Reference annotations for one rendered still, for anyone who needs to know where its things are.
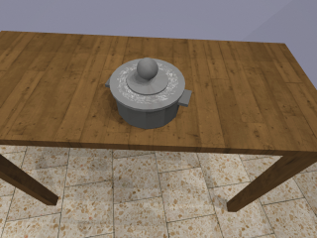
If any knob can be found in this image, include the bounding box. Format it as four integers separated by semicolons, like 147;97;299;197
137;58;159;80

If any lid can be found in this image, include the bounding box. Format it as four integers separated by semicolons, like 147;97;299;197
109;59;185;112

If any pot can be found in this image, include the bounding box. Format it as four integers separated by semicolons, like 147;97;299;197
105;74;192;129

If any table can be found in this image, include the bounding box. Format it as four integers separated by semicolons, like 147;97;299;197
0;31;317;212

